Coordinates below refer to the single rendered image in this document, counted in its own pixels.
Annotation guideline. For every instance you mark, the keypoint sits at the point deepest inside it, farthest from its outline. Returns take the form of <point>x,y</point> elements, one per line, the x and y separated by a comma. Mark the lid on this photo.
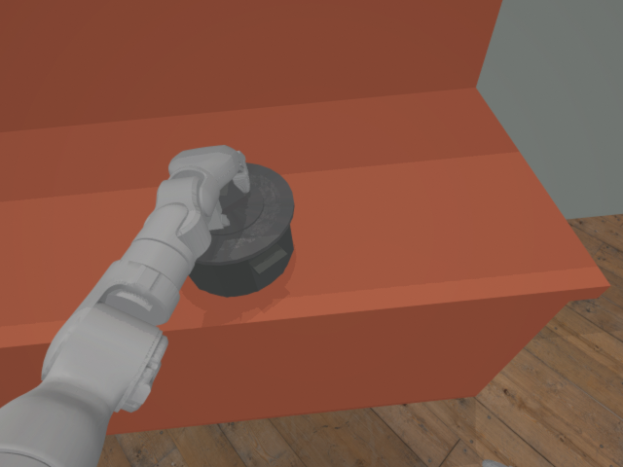
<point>256,225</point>

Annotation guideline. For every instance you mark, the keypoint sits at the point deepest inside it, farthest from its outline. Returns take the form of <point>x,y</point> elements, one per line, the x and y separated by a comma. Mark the left robot hand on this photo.
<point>225,164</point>

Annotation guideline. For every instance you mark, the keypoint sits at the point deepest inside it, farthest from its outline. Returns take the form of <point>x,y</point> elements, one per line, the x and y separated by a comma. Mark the left robot forearm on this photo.
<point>146,282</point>

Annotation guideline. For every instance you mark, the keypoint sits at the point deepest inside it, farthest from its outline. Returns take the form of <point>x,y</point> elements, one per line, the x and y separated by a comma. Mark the knob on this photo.
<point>231,197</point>

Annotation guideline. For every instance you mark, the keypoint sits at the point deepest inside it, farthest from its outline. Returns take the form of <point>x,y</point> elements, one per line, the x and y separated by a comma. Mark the left robot upper arm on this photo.
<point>108,364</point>

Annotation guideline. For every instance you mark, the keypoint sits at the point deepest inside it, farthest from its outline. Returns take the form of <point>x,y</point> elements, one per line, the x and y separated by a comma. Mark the table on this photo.
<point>427,254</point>

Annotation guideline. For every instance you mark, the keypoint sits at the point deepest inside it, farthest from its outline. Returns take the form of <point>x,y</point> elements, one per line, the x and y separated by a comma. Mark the pot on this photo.
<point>248,276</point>

